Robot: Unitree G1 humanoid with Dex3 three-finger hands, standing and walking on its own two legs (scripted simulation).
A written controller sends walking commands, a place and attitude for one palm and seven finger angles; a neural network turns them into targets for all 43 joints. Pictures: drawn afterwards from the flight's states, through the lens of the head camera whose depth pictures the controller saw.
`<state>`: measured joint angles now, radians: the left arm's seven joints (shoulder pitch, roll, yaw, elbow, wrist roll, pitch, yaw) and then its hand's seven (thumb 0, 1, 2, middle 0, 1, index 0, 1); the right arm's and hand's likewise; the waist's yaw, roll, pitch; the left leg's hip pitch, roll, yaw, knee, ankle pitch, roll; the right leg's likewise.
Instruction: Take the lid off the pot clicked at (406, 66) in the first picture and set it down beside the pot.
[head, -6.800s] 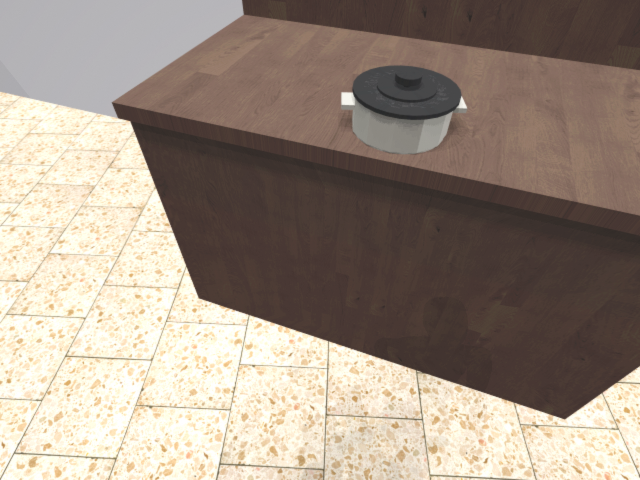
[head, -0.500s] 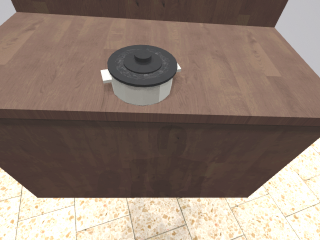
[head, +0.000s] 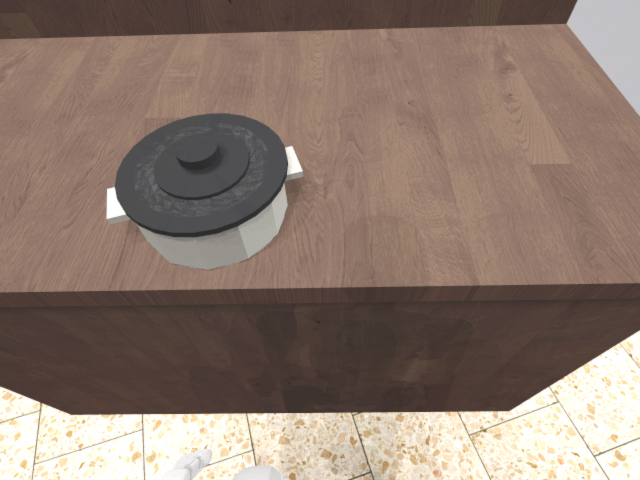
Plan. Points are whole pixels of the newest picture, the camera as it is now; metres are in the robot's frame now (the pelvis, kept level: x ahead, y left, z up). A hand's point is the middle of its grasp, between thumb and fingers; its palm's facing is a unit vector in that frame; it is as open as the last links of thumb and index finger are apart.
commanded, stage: come to a stop and stand still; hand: left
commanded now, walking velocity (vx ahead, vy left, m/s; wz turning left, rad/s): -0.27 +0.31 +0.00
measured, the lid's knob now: (197, 151) +0.45 +0.16 +0.16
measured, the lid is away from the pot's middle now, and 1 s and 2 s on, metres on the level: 0.00 0.00 0.00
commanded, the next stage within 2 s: look again from close up in 1.64 s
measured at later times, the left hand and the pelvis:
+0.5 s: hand out of the picture +0.07 +0.28 -0.19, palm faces +0.04 -0.97 -0.25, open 7.3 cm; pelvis +0.04 +0.07 +0.00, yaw -2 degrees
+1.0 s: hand out of the picture -0.03 +0.27 -0.16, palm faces -0.08 -0.97 -0.22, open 7.3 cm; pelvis -0.05 +0.08 +0.01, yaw -6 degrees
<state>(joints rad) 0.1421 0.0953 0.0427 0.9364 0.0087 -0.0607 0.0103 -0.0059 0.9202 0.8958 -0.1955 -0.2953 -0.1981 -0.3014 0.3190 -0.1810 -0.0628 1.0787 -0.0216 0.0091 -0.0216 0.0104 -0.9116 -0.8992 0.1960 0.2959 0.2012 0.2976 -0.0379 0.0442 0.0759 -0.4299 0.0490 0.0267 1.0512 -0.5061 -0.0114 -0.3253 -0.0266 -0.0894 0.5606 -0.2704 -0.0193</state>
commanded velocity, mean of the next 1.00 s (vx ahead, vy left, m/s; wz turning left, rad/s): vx -0.02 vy -0.06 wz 0.00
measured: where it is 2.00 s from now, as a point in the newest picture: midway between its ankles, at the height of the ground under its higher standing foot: outside the picture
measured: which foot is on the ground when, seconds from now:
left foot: up 0.00-0.36, down 0.38-0.94, up 0.96-1.00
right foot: down 0.00-0.38, up 0.40-0.92, down 0.94-1.00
